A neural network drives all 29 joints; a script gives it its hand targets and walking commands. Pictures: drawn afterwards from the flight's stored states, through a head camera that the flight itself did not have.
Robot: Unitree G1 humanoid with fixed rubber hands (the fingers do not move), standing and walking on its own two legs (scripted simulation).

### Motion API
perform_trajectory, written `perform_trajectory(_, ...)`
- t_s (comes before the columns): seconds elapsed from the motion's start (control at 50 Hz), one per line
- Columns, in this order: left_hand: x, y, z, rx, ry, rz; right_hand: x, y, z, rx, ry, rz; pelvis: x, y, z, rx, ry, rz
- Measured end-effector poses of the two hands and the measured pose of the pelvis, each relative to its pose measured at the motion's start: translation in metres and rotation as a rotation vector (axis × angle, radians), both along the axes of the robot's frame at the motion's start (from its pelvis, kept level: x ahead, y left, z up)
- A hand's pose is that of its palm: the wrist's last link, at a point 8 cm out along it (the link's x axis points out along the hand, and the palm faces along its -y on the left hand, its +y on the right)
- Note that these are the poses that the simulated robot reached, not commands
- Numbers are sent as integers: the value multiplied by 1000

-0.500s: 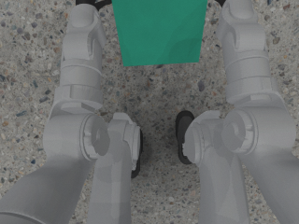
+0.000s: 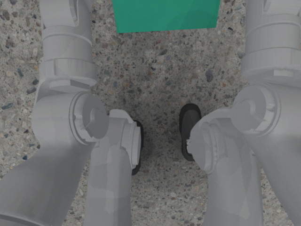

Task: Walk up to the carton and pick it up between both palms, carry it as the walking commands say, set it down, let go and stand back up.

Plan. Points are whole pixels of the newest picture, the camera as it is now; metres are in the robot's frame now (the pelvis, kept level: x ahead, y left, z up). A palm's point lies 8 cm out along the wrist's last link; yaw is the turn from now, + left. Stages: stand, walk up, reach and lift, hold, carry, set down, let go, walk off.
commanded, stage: set down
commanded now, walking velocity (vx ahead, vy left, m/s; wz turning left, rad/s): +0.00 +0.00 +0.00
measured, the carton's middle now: out of the picture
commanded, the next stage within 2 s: none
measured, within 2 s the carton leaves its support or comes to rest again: rests again in 1.82 s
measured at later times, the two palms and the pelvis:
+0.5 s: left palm out of the picture +0.59 +0.12 -0.14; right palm out of the picture +0.59 -0.17 -0.14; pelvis +0.01 +0.00 +0.01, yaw +1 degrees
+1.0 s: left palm out of the picture +0.60 +0.12 -0.14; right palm out of the picture +0.59 -0.17 -0.15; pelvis +0.02 +0.00 +0.00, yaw +1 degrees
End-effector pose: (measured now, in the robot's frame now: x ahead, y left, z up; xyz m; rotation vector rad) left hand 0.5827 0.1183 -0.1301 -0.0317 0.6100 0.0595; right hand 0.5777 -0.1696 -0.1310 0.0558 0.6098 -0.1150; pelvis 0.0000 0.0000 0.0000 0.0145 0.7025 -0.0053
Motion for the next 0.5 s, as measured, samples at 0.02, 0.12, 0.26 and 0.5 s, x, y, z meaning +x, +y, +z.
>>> perform_trajectory(0.02, 1, 0, -1, -2, -1, 1, 1, 0, -1, 2, -2, -1, 1, 0, 0, 0, 4, 0)
perform_trajectory(0.12, 4, 0, -3, -9, -4, 7, 4, 0, -3, 11, -6, -5, 7, 0, 2, -1, 26, 3)
perform_trajectory(0.26, 6, 0, -4, -10, -4, 7, 6, 0, -4, 14, -6, -6, 13, 0, 6, 0, 52, 7)
perform_trajectory(0.5, 9, 0, -5, -4, -2, 1, 8, -1, -6, 14, -6, 1, 15, -1, 8, 2, 61, 12)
